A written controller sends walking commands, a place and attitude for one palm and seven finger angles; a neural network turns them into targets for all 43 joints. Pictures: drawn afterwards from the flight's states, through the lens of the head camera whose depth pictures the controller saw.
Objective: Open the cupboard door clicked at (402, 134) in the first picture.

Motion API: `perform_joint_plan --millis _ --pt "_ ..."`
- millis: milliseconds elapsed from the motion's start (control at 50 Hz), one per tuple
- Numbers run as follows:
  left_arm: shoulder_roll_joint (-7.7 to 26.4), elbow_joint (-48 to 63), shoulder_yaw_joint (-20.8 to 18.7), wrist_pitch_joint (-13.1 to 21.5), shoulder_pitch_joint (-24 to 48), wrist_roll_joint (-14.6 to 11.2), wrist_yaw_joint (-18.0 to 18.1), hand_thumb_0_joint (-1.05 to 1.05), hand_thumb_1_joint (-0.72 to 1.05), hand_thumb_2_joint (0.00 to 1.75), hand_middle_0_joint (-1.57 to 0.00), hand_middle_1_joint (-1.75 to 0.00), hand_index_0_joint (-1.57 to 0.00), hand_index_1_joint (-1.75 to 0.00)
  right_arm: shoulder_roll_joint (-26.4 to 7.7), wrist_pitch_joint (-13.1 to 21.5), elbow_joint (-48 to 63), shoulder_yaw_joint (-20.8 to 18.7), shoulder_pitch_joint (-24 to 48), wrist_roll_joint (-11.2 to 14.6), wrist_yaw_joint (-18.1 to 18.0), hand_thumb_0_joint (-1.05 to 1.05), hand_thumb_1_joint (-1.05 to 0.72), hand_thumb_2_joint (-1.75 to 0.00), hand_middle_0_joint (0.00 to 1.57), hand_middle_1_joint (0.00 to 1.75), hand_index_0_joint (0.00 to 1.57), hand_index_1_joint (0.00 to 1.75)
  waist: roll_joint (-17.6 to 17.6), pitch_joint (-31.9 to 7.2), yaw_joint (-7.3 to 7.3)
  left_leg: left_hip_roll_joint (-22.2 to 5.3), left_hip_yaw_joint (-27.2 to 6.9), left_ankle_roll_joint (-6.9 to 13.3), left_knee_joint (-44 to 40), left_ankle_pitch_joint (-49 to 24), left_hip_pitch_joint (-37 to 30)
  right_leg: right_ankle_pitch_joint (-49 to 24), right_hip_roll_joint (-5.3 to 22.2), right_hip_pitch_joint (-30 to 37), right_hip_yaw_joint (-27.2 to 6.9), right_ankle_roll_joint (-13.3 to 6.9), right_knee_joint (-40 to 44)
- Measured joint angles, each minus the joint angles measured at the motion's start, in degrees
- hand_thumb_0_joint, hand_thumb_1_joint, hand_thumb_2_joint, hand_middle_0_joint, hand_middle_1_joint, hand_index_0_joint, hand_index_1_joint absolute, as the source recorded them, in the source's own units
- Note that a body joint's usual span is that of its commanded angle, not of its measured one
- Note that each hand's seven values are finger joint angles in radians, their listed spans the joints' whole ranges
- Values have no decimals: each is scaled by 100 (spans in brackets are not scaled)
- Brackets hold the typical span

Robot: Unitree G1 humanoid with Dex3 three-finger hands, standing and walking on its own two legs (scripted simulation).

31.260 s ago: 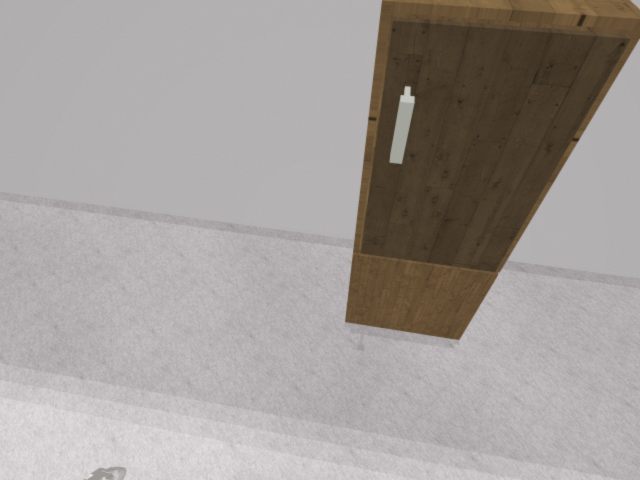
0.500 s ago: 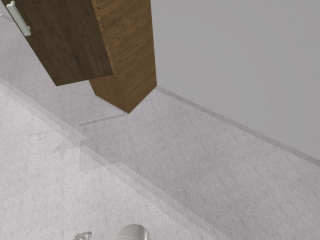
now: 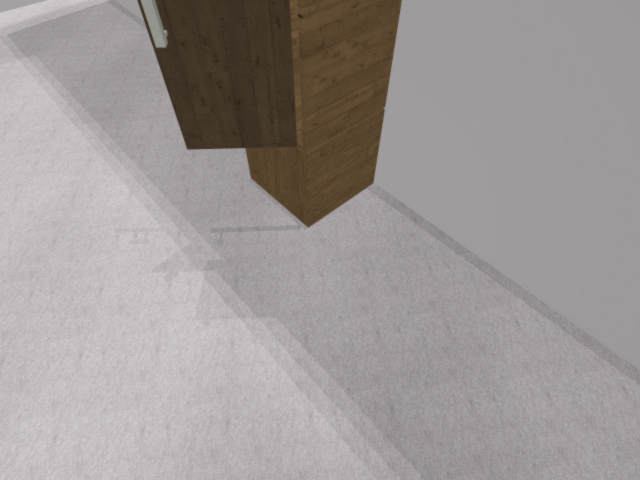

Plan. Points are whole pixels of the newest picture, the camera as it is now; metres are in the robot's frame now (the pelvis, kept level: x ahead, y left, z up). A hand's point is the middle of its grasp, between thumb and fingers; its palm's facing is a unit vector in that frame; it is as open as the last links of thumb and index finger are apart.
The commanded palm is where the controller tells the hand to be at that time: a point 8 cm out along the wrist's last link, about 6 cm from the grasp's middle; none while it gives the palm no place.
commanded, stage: take the last steps up to it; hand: left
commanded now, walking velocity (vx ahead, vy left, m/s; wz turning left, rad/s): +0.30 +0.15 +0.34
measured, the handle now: (155, 13) +1.05 +0.46 +0.08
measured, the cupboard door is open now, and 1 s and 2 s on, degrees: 50 50 50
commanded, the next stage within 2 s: come to a stop and stand still in 1.54 s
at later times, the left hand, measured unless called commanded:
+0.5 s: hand out of the picture -0.05 +0.23 -0.19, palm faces +0.26 -0.95 -0.18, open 7.4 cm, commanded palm none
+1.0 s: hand (169, 325) +0.36 +0.29 -0.16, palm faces +0.06 -0.98 -0.18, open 7.4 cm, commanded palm none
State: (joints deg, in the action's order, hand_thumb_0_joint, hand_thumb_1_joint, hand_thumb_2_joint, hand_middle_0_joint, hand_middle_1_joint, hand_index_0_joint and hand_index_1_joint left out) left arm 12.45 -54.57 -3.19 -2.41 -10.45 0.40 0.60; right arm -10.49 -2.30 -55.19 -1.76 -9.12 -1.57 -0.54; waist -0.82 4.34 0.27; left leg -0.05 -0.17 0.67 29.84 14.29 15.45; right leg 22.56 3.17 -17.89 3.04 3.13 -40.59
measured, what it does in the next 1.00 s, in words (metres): walks ahead: right foot, then left foot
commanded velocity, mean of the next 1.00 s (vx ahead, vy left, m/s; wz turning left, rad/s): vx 0.30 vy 0.08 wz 0.05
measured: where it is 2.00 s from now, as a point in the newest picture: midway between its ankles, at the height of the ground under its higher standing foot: (273, 374)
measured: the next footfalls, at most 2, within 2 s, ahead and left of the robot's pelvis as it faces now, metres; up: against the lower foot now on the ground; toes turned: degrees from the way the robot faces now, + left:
right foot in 0.04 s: +0.03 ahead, -0.14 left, +0.00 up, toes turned -3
left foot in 0.46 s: +0.13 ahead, +0.19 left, +0.00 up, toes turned +17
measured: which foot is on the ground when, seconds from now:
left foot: down 0.00-0.04, up 0.06-0.44, down 0.46-1.00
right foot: up 0.00-0.02, down 0.04-0.46, up 0.48-0.98, down 1.00-1.00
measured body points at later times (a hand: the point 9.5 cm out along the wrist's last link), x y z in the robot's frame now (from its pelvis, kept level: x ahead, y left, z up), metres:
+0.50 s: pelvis +0.07 +0.07 -0.01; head +0.10 +0.09 +0.43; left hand -0.06 +0.28 -0.17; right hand +0.21 -0.16 -0.15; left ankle +0.09 +0.18 -0.74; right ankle -0.01 -0.12 -0.72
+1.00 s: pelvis +0.23 +0.11 -0.01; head +0.26 +0.10 +0.44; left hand +0.36 +0.34 -0.14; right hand +0.13 -0.10 -0.16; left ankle +0.09 +0.18 -0.73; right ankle +0.31 +0.02 -0.74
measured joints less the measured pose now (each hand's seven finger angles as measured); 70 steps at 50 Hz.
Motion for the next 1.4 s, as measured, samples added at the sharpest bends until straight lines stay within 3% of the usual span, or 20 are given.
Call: perform_joint_plan --millis 40,80,120,160,220,340,440,480,520,560,600,740,920,1000,1060,1120,1220,1340,1360,1400 --pt "-25 20 28 106 -41 14 15 1 91 90 -20 -30 -20 -30 14 -27 -63 -14 -92 40 17 1 -91 -90 21 30 20 30 45 -76 11 80 -18 -73 219 102 122 -440 14 352 1 -165 829" --pt "-173 -37 66 176 -54 49 23 1 91 90 -20 -30 -20 -30 -69 -96 -142 -68 -141 52 51 1 -91 -90 21 30 20 30 -104 -58 -18 98 -104 -125 937 852 355 -428 1 405 115 -327 788" --pt "-306 -44 104 232 -157 53 12 1 90 90 -20 -30 -20 -30 -148 -170 -232 -128 -196 29 97 1 -91 -90 20 30 20 30 -156 -68 -13 140 -90 -151 2047 1075 705 -434 53 542 207 -306 919" --pt "-403 -83 119 285 -291 49 -2 1 90 90 -20 -30 -20 -30 -207 -190 -296 -180 -250 16 150 1 -91 -90 20 30 20 30 -156 -83 -26 85 -16 -201 2854 805 990 -538 102 731 295 -256 1203" --pt "-433 -206 75 370 -484 58 22 1 92 90 -20 -30 -20 -30 -242 -172 -353 -228 -348 7 205 1 -91 -90 20 30 20 30 -73 -121 -36 -83 107 -298 3158 442 1197 -668 201 988 453 -204 1598" --pt "-382 -506 39 494 -874 105 -21 1 91 90 -20 -30 -20 -30 -264 -152 -409 -220 -312 17 267 1 -91 -90 20 30 19 30 123 -109 121 -308 359 -355 2022 383 1109 -639 495 1356 741 4 1919" --pt "-266 -798 -3 410 -1239 126 -52 1 91 90 -20 -30 -20 -30 -213 18 -245 -129 -36 36 308 1 -91 -90 20 30 19 30 295 -60 297 -249 650 -209 536 346 568 -251 797 1432 798 312 1532" --pt "-233 -897 -21 303 -1362 100 -81 1 91 90 -20 -30 -20 -30 -201 216 -95 -118 42 8 268 1 -91 -90 20 30 19 30 284 -66 259 -210 702 -37 285 -23 432 285 874 1108 662 188 605" --pt "-166 -984 -20 149 -1262 87 -67 1 91 90 -20 -30 -20 -30 -81 365 -19 -90 101 -14 160 1 -91 -90 20 30 20 30 349 12 249 -160 808 155 605 95 439 689 739 434 215 -59 -1004" --pt "-128 -1003 -24 99 -1095 82 -68 1 91 90 -20 -30 -20 -30 36 431 -4 -43 28 -14 74 1 -91 -90 20 30 20 30 344 -11 230 -125 899 248 457 216 235 446 562 -230 75 -219 -2169" --pt "-107 -926 -33 125 -881 95 -90 1 91 90 -20 -30 -20 -30 143 488 -60 -22 -119 -2 -3 0 -92 -90 20 30 20 30 334 -45 200 -51 959 256 60 126 -65 46 474 -718 110 -268 -2593" --pt "-197 -448 -22 212 -74 88 -133 1 91 90 -19 -30 -19 -30 103 558 -473 -6 -810 19 -66 0 -94 -90 20 30 20 30 274 -173 58 250 1030 384 -1133 -110 -1026 -964 354 -1463 141 -221 -1796" --pt "-309 -143 52 193 657 70 -164 1 91 90 -19 -30 -19 -30 270 514 -967 99 -1612 -43 -67 1 -92 -90 20 30 20 30 146 -94 -296 287 1076 255 -1302 418 -1754 -1107 247 -1065 160 -369 -184" --pt "-322 -24 88 344 754 75 -184 1 91 90 -19 -30 -19 -30 362 480 -1146 133 -1899 -12 -58 1 -91 -90 20 30 20 30 65 -21 -400 62 1069 84 -385 1104 -1664 -1081 39 -356 297 -593 682" --pt "-430 -15 87 557 694 23 -120 1 91 90 -20 -30 -20 -30 365 340 -1233 94 -1744 72 -20 1 -91 -90 20 30 20 30 -64 163 -352 -118 607 15 2327 1382 -551 -747 -75 -174 429 -597 457" --pt "-540 -141 96 567 361 4 -32 0 91 90 -20 -30 -20 -30 280 226 -1099 15 -1398 49 -5 1 -91 -90 20 30 20 30 -110 155 -313 -292 380 -67 3392 963 446 -795 -146 226 493 -505 888" --pt "-285 -362 -128 624 -121 12 50 -4 96 90 -20 -30 -20 -30 219 248 -695 -97 -819 4 71 1 -91 -90 20 30 20 30 16 -71 -167 -599 389 -223 2130 334 1149 -883 -150 782 545 -453 1624" --pt "-148 -791 -69 494 -688 70 -65 -2 94 90 -20 -30 -20 -30 -54 357 -369 -175 -236 -10 140 2 -93 -90 20 30 19 30 131 -197 82 -471 576 -240 491 -77 781 -454 19 1240 461 -177 1595" --pt "-159 -846 -61 458 -803 69 -77 -1 93 90 -20 -30 -20 -30 -112 407 -312 -171 -191 -10 144 2 -93 -90 20 30 19 30 122 -227 112 -429 617 -230 209 -93 594 -290 51 1251 431 -122 1427" --pt "-155 -934 -50 361 -935 50 -95 -1 92 90 -20 -30 -20 -30 -146 526 -208 -163 -72 -47 107 1 -93 -90 20 30 19 30 203 -212 119 -330 732 49 313 -382 539 226 171 983 290 -214 525"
